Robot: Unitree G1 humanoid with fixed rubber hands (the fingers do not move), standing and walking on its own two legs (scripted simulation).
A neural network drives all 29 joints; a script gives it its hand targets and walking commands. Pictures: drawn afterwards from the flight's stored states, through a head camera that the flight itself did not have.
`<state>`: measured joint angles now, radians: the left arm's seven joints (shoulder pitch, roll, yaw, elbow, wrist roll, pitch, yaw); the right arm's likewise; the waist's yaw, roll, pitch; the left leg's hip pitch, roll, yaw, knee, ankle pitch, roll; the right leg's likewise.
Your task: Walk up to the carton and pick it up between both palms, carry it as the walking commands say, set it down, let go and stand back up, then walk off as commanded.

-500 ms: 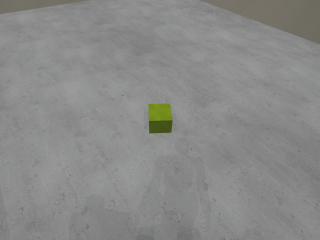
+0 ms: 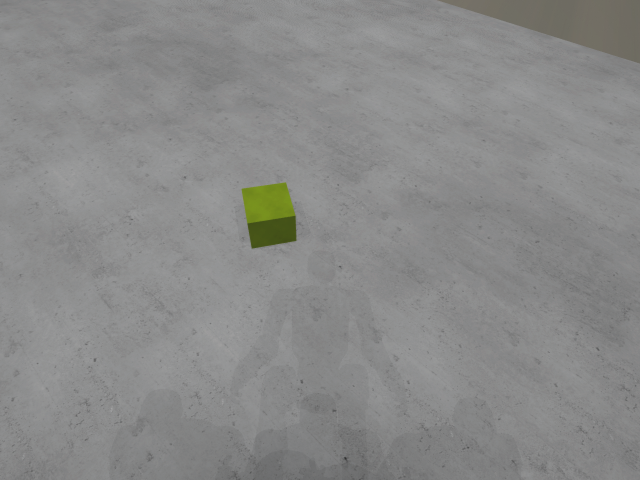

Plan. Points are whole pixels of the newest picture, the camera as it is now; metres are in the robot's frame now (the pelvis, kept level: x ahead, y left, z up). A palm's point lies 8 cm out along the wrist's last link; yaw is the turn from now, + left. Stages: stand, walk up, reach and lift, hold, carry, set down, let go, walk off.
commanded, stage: walk off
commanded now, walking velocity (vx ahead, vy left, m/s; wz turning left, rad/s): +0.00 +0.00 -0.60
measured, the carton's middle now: (269, 215) +1.19 +0.19 -0.69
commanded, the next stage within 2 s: none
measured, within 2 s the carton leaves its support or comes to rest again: neither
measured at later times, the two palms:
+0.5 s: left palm out of the picture +0.10 +0.21 -0.09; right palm out of the picture +0.04 -0.31 -0.11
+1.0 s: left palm (206, 433) +0.22 +0.15 -0.10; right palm out of the picture -0.11 -0.26 -0.09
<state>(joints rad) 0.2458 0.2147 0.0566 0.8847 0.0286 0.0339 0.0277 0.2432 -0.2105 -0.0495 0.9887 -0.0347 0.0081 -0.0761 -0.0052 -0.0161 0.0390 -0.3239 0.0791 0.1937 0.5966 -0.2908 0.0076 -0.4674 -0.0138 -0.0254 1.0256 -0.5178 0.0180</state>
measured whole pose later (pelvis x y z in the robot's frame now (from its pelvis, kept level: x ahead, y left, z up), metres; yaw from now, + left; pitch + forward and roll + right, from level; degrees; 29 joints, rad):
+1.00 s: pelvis -0.03 +0.00 +0.01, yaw -34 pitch +1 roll -2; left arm 0.17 0.28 0.08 0.71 0.01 0.08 -0.06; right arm 0.25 -0.24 -0.05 0.75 -0.03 -0.01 -0.02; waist -0.02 -0.01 0.07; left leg -0.22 0.14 0.24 0.50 -0.28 0.00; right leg -0.40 -0.04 -0.05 0.84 -0.44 0.09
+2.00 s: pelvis -0.06 +0.01 +0.00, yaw -70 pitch +1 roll -1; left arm 0.13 0.29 0.06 0.67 0.02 0.06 -0.06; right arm 0.27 -0.29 -0.06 0.71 -0.02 0.02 -0.01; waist -0.03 0.02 0.07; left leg -0.27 0.18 0.28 0.61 -0.33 -0.03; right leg -0.28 -0.02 -0.09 0.60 -0.35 0.06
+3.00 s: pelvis -0.08 +0.04 +0.01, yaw -105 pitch +1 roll +0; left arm 0.15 0.27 0.05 0.69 0.01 0.02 -0.02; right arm 0.27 -0.31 -0.07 0.73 -0.01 0.06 0.00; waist -0.04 0.05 0.07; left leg -0.43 0.14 0.12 0.99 -0.51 -0.09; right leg -0.28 0.01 -0.04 0.56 -0.29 -0.04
